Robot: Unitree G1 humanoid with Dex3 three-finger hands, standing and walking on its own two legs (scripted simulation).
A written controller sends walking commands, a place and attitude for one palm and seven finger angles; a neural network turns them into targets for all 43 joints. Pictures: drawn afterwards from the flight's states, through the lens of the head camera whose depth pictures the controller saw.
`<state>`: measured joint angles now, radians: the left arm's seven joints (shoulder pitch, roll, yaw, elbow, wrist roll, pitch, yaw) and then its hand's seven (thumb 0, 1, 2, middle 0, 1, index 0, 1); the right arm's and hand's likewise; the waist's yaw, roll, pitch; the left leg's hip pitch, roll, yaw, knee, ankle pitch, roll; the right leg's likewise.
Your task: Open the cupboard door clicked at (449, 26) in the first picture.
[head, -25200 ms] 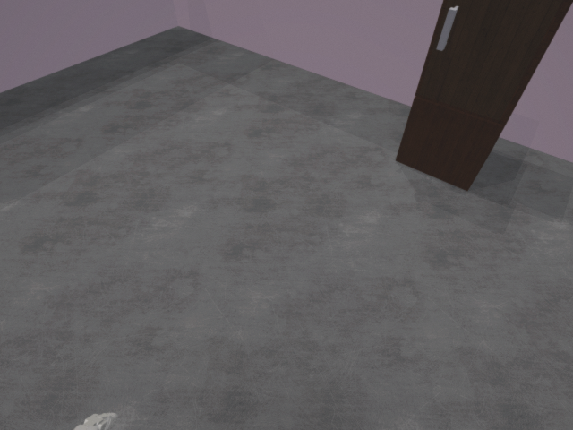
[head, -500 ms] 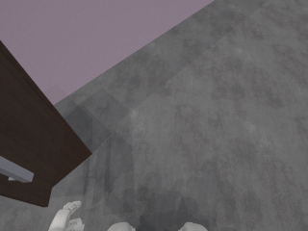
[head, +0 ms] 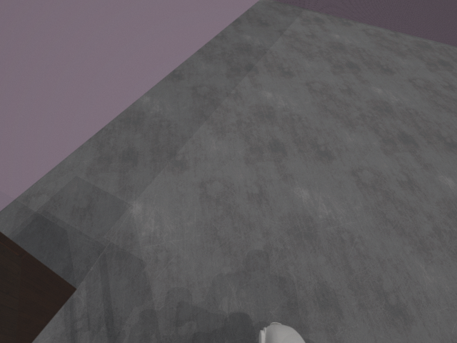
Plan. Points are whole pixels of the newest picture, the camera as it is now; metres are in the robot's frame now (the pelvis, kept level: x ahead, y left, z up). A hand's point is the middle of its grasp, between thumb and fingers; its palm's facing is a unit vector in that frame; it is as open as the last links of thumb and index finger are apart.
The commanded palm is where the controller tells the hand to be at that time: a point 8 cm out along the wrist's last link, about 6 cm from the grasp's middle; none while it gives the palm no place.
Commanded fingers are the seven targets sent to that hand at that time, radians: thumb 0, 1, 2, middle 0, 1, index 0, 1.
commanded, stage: walk to a spot facing it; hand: left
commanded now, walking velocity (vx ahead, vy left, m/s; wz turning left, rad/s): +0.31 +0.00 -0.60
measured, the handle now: out of the picture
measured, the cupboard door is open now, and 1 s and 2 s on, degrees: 49 49 49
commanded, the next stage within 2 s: turn to face it in 1.30 s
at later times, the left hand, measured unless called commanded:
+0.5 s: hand (193, 292) +0.24 +0.09 -0.17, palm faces -0.18 -0.96 -0.21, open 7.3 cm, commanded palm none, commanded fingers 0.00 0.90 0.90 -0.20 -0.30 -0.20 -0.30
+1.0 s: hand (239, 179) +0.56 -0.01 -0.17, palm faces -0.40 -0.89 -0.20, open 7.4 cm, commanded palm none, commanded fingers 0.00 0.90 0.90 -0.20 -0.30 -0.20 -0.30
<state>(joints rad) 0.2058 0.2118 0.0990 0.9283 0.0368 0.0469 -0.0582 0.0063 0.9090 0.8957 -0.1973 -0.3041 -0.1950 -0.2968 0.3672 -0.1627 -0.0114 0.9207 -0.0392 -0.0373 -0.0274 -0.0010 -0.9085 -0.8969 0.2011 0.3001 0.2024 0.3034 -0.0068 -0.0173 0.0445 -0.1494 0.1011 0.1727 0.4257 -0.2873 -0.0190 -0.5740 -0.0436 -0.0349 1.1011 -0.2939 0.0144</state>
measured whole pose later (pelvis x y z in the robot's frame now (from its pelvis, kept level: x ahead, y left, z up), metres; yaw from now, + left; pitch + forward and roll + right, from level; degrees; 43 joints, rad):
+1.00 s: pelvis +0.39 -0.14 +0.00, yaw -24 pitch +0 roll +1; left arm 0.13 0.19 0.07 1.00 0.03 -0.01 -0.04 0.00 0.91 0.90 -0.19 -0.30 -0.19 -0.30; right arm 0.39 -0.20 -0.04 1.07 -0.04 -0.05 -0.01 -0.01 -0.94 -0.90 0.20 0.30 0.20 0.30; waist -0.03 -0.01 0.07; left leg -0.04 0.08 0.23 0.37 -0.32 -0.04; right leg -0.53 -0.10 -0.08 0.75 -0.21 -0.03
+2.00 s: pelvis +0.70 -0.35 -0.02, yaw -4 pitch +2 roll +1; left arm 0.10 0.19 0.05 0.86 0.03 -0.01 0.02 0.00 0.91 0.90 -0.20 -0.30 -0.20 -0.30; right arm 0.18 -0.24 -0.09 0.94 -0.02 0.05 0.01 0.00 -0.91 -0.90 0.20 0.30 0.20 0.30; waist -0.03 0.04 0.07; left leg -0.49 -0.03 -0.06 0.91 -0.47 -0.03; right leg -0.33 -0.06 -0.07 0.63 -0.33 0.01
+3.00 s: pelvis +0.80 -0.40 -0.01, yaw +35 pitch +1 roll +2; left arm 0.19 0.17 0.04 0.88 0.02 0.00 0.03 0.00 0.92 0.89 -0.20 -0.30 -0.20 -0.30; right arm 0.13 -0.24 -0.08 0.95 -0.02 0.08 0.03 0.00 -0.91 -0.90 0.20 0.30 0.20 0.30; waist -0.02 -0.01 0.12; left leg -0.44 0.03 0.06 0.93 -0.44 -0.06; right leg -0.21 -0.13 -0.25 0.55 -0.34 0.00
